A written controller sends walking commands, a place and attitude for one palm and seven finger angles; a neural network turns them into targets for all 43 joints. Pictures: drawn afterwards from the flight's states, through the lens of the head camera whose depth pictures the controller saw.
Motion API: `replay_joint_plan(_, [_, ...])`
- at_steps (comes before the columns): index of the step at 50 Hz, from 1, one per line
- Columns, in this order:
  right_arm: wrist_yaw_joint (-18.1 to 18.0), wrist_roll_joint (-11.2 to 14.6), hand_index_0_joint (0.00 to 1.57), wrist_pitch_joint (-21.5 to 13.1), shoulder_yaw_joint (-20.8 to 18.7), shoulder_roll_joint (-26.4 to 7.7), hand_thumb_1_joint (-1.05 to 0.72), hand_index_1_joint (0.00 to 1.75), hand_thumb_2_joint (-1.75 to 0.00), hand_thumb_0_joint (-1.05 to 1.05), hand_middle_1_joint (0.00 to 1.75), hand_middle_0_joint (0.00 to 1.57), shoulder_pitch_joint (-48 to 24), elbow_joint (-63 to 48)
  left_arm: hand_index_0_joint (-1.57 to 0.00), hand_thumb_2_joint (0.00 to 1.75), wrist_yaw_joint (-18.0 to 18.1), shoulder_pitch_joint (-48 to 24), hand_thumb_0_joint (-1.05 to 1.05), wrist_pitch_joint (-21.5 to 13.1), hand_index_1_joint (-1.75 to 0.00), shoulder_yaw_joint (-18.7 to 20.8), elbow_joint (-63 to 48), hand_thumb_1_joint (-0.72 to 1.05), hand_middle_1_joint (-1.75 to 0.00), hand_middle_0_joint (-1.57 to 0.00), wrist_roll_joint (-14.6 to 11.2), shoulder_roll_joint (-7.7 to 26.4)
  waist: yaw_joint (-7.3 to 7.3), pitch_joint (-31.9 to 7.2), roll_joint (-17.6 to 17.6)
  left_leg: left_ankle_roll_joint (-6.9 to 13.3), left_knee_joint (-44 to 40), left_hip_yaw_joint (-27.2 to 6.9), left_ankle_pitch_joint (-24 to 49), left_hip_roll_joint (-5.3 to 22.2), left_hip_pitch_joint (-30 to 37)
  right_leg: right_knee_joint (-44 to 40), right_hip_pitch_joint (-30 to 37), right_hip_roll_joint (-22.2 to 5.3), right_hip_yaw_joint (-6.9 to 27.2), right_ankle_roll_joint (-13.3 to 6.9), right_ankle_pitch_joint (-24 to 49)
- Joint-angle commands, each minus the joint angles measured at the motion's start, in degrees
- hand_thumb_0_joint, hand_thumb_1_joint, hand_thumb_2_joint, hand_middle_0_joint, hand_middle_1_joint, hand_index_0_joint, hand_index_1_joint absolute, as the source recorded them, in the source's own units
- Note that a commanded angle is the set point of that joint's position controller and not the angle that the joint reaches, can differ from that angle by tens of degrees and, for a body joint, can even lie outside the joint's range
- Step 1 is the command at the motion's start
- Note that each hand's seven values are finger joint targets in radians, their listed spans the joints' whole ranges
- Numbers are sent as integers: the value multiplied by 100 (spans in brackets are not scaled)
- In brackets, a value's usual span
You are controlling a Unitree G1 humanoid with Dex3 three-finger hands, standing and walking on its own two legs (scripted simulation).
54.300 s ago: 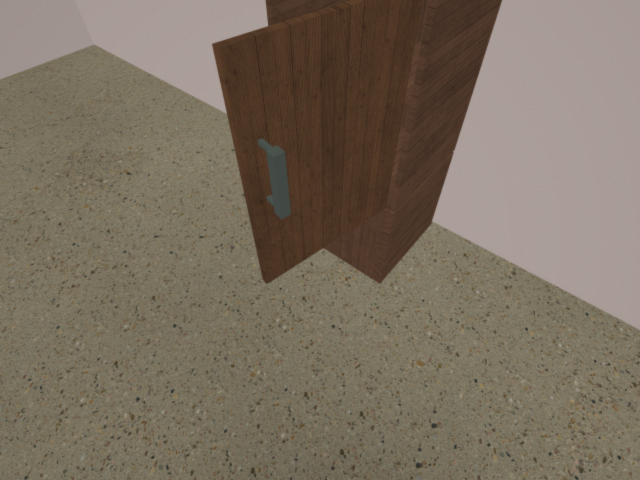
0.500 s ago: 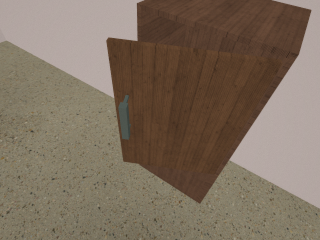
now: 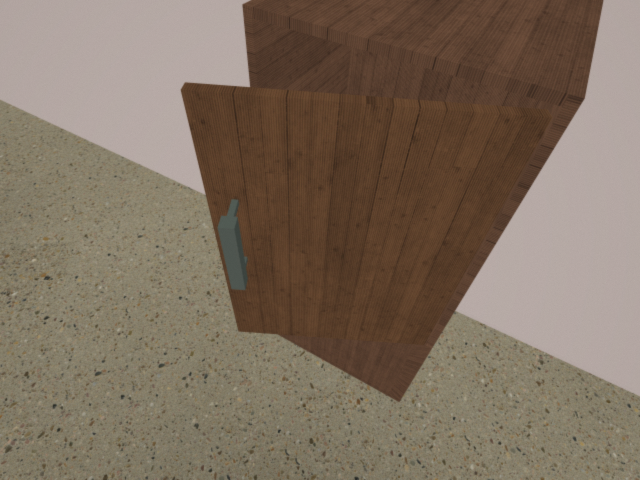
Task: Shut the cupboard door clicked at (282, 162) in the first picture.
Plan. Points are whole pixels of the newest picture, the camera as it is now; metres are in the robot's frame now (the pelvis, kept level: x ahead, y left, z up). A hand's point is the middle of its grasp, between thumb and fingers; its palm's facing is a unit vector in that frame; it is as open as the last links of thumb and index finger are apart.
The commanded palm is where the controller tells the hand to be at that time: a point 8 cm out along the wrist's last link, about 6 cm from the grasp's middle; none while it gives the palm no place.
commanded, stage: come to a stop and stand still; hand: left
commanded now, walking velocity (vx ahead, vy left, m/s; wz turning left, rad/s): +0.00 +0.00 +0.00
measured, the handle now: (236, 245) +0.45 +0.16 +0.00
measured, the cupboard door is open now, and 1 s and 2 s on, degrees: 26 26 26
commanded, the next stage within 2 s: look again from close up in 0.30 s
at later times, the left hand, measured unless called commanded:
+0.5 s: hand out of the picture +0.00 +0.16 -0.18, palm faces +0.02 -0.98 -0.19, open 7.4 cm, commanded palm none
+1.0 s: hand out of the picture +0.00 +0.16 -0.18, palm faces +0.01 -0.98 -0.21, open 7.4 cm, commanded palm none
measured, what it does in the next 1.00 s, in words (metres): stands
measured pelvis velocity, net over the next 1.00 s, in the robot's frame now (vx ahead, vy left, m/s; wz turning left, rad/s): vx -0.03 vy -0.02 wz -0.01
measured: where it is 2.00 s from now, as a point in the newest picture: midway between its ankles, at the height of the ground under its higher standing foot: outside the picture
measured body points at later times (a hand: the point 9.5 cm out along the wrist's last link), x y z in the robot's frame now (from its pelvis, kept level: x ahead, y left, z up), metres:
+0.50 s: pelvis +0.01 -0.01 +0.00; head +0.03 +0.00 +0.44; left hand +0.00 +0.21 -0.17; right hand +0.01 -0.23 -0.16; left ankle -0.03 +0.09 -0.74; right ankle +0.01 -0.15 -0.74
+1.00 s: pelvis -0.03 -0.02 -0.01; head -0.03 -0.02 +0.44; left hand +0.00 +0.21 -0.16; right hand +0.01 -0.25 -0.16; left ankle -0.03 +0.09 -0.74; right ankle +0.01 -0.15 -0.74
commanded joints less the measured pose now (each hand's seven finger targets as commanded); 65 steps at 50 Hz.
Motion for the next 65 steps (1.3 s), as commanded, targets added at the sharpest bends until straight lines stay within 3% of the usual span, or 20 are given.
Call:
replay_joint_plan(1, [-71, 11, 20, -79, -86, -550, -90, 30, -90, 0, 30, 20, 506, -73, -20, 90, 26, 453, 0, -51, -30, 69, -93, 90, -30, -20, 12, 406, 21, 284, 211, -122, -515, -508, 1179, 749, -446, -189, 155, -284, 173, -218, 817])
replay_joint_plan(19, [-74, 5, 20, -83, -81, -629, -90, 30, -90, 0, 30, 20, 451, -67, -20, 90, 21, 382, 0, -87, -30, 67, -104, 90, -30, -20, -4, 499, 2, 150, 154, -151, -480, -496, 1419, 745, -261, -239, 305, -300, 161, -255, 1061])
replay_joint_plan(20, [6, 11, 20, -113, -211, -1396, -90, 30, -90, 0, 30, 20, -99, -759, -20, 90, 95, 242, 0, -189, -30, -1, -663, 90, -30, -20, -10, 1544, -110, 172, 337, -80, -323, -713, 2779, 427, -282, 463, 184, -47, 189, -393, 1860])
replay_joint_plan(21, [-58, -26, 20, -261, -330, -1338, -90, 30, -90, 0, 30, 20, 129, -706, -20, 90, 104, 510, 0, -104, -30, 21, -636, 90, -30, -20, 20, 919, -55, -347, 764, -91, 97, -732, 3709, 878, -32, 827, 149, -94, 120, -400, 930])
replay_joint_plan(22, [-82, -18, 20, -260, -320, -1158, -90, 30, -90, 0, 30, 20, 248, -622, -20, 90, 106, 563, 0, -116, -30, -27, -667, 90, -30, -20, 10, 727, -43, -835, 1097, -66, 296, -725, 4335, 903, 406, 769, 98, -45, 76, -501, 892])
replay_joint_plan(26, [-63, 6, 20, -104, -331, -1062, -90, 30, -90, 0, 30, 20, 69, -770, -20, 90, 89, 660, 0, -98, -30, 37, -729, 90, -30, -20, 28, 713, -9, -198, 38, -38, 523, -560, 2045, 681, -443, 494, 39, -184, 243, -520, 1340])
replay_joint_plan(29, [-5, 4, 20, -24, -315, -1042, -90, 30, -90, 0, 30, 20, -17, -835, -20, 90, 58, 468, 0, -75, -30, 58, -876, 90, -30, -20, 44, 814, -79, 357, -132, -55, 297, -570, 569, 558, -887, 277, -399, -229, 487, -496, 585])
replay_joint_plan(50, [107, 10, 20, -6, -222, -1067, -90, 30, -90, 0, 30, 20, -185, -622, -20, 90, 46, 180, 0, -86, -30, 44, -1003, 90, -30, -20, 9, 1033, -40, 228, 124, -65, -197, -554, -77, 557, -747, -318, -392, -248, 566, -392, -480])
replay_joint_plan(51, [109, 12, 20, -10, -228, -1074, -90, 30, -90, 0, 30, 20, -167, -606, -20, 90, 46, 209, 0, -92, -30, 43, -986, 90, -30, -20, 11, 1026, -35, 194, 100, -61, -174, -561, -66, 537, -771, -307, -361, -245, 576, -386, -431])
replay_joint_plan(52, [113, 29, 20, -58, -171, -1257, -90, 30, -90, 0, 30, 20, -450, -935, -20, 90, 226, 577, 0, -108, -30, 23, -684, 90, -30, -20, 48, 1007, 97, 317, 101, -217, 659, -330, 458, 783, -943, 164, -298, -461, 591, -386, 1289])
replay_joint_plan(53, [-503, 21, 20, -1142, -368, -2489, -90, 30, -90, 0, 30, 20, -368, -2750, -20, 90, 115, -4838, 0, -1696, -30, 2494, -10114, 90, -30, -20, -712, 4496, -859, -2022, 278, -79, 575, -536, 1249, 460, 387, 909, 352, 196, 323, -391, 1110])
replay_joint_plan(54, [-479, 369, 20, -1465, -105, -1521, -90, 30, -90, 0, 30, 20, -788, -2760, -22, 90, 94, -484, 0, -1170, -32, 180, -8021, 90, -32, -22, -777, 1340, 2, -2865, 2044, -141, 518, -379, 1623, 177, 356, 1098, -137, 436, -168, -491, 108])
replay_joint_plan(55, [-418, 343, 20, -1725, -81, -1492, -90, 30, -90, 0, 30, 20, -974, -2796, -24, 90, 172, 869, 0, -417, -34, -116, -7519, 90, -34, -24, -1166, 252, 57, -2069, 1928, -440, 239, -578, 1248, 329, -240, 1105, -239, 444, -446, -438, -100])
replay_joint_plan(56, [-342, 424, 20, -1934, -74, -1507, -90, 30, -90, 0, 30, 20, -795, -2659, -25, 90, 304, 136, 0, -468, -36, -29, -6937, 90, -36, -25, -1051, 408, -331, -432, 837, -353, 248, -805, -104, 193, -1261, 939, -881, 416, -416, -326, -450])
replay_joint_plan(57, [-267, 348, 20, -2044, -193, -1657, -90, 30, -90, 0, 30, 20, -678, -2783, -27, 90, 279, -90, 0, -756, -38, 126, -6736, 90, -38, -27, -1063, 468, -465, 437, 332, -302, 370, -960, -1035, 109, -1846, 803, -1451, 375, -392, -310, -964])
replay_joint_plan(58, [-214, 257, 20, -2116, -256, -1717, -90, 30, -90, 0, 30, 20, -641, -2909, -29, 90, 174, 53, 0, -1127, -40, 321, -6247, 90, -40, -29, -1038, 537, -460, 664, -288, -288, 676, -969, -1405, 21, -2306, 911, -1957, 362, -402, -312, -1513])
replay_joint_plan(59, [-132, 187, 20, -2168, -328, -1703, -90, 30, -90, 0, 30, 20, -688, -3071, -31, 90, -24, 556, 0, -1583, -42, 478, -5813, 90, -42, -31, -1103, 455, -296, 526, -722, -316, 1050, -919, -1529, -24, -2667, 1172, -2311, 380, -421, -324, -1948])
replay_joint_plan(60, [-17, 172, 20, -2218, -386, -1673, -90, 30, -90, 0, 30, 20, -723, -3295, -33, 90, -337, 1144, 0, -2058, -44, 617, -5533, 90, -44, -33, -1186, 443, -8, 178, -443, -365, 1431, -737, -1347, -115, -2825, 1436, -2358, 350, -310, -402, -2055])
replay_joint_plan(63, [236, 47, 20, -2242, -493, -1647, -90, 30, -90, 0, 30, 20, -884, -3779, -38, 90, -1448, 1579, 0, -3595, -50, 737, -5446, 90, -50, -38, -1525, 421, 257, -816, -997, -367, 2723, -510, -1179, -154, -3771, 2382, -2888, 292, 60, -485, -2506])
replay_joint_plan(65, [308, 90, 20, -2143, -588, -1705, -90, 30, -90, 0, 30, 20, -889, -4048, -42, 90, -2086, 1640, 0, -4148, -54, 1224, -5308, 90, -54, -42, -1532, 1021, 359, -1069, -499, -302, 3249, -499, -1228, -163, -4343, 2768, -2980, 212, 491, -576, -2539])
